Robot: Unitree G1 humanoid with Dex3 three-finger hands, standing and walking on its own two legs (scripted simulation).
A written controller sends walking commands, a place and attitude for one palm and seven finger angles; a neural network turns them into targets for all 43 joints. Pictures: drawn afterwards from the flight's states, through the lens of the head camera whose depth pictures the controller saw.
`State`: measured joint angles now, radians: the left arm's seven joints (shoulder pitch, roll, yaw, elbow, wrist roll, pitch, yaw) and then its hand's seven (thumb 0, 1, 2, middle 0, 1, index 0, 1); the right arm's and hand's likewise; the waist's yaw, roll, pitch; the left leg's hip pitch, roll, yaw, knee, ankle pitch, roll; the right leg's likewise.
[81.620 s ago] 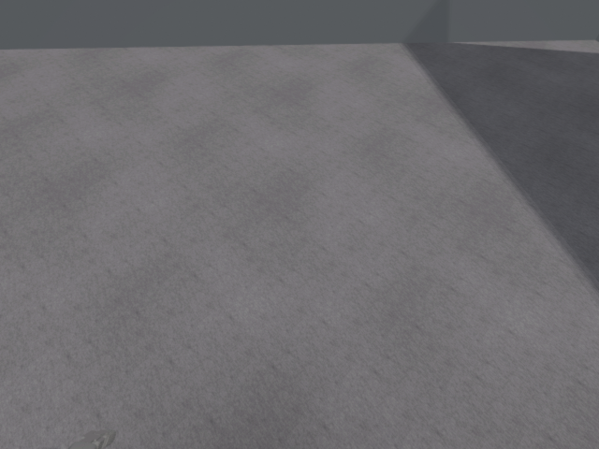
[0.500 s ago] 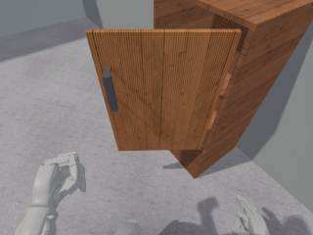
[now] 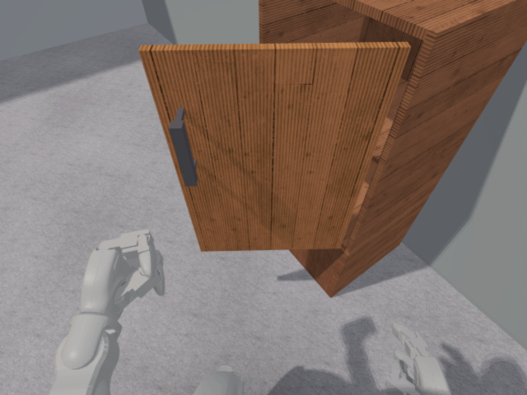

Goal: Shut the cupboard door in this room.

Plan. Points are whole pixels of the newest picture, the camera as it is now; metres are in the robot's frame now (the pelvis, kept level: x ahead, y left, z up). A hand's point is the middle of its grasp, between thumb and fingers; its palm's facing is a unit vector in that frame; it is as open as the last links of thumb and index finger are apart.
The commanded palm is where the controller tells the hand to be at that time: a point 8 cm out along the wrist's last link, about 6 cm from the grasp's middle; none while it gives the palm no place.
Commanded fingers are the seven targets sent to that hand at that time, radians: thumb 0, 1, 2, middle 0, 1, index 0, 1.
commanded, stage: bring the fist close to the handle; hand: left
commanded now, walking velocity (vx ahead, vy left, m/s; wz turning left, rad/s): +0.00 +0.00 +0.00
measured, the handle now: (186, 148) +0.51 +0.19 +0.08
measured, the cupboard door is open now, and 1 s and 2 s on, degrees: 56 56 46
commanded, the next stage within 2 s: push the door shut along its arc in 1.14 s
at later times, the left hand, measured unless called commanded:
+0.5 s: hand (187, 216) +0.35 +0.15 +0.08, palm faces +0.07 -1.00 -0.02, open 3.1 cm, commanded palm +0.34 +0.19 +0.08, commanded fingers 0.00 0.90 0.90 -1.30 -1.50 -1.30 -1.50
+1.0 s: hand (204, 187) +0.42 +0.13 +0.08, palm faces +0.09 -1.00 -0.02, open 3.1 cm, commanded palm +0.39 +0.18 +0.08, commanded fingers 0.00 0.90 0.90 -1.30 -1.50 -1.30 -1.50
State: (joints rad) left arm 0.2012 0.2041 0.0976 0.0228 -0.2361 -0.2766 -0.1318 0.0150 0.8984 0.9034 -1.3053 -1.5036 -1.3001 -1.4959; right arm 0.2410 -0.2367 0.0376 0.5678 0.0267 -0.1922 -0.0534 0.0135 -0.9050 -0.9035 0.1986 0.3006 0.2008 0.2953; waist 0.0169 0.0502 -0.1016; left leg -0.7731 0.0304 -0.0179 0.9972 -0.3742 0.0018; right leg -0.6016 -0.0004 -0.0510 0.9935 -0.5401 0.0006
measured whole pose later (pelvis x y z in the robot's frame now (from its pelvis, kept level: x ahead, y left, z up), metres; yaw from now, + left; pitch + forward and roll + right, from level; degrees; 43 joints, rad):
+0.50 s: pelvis +0.00 +0.00 +0.01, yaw -1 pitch +9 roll -1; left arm -0.20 0.19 0.11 0.41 -0.16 -0.29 -0.01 0.02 0.90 0.90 -1.31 -1.50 -1.30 -1.50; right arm 0.26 -0.24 0.02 0.63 0.02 -0.12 -0.03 0.01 -0.91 -0.90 0.20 0.30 0.20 0.30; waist -0.02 0.03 -0.10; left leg -0.77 0.04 0.01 0.95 -0.35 0.00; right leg -0.61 0.00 -0.02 0.97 -0.51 0.00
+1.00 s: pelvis +0.00 +0.00 +0.00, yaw -3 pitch +12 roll -1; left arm -0.45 0.19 0.19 0.72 -0.12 -0.37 0.04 0.01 0.90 0.90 -1.30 -1.50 -1.30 -1.50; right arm 0.34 -0.24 -0.01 0.66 0.00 -0.04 0.00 0.01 -0.91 -0.90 0.20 0.30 0.20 0.29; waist -0.06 0.04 -0.11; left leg -0.81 0.05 0.03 0.95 -0.36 0.01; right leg -0.67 0.01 0.00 0.97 -0.51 0.01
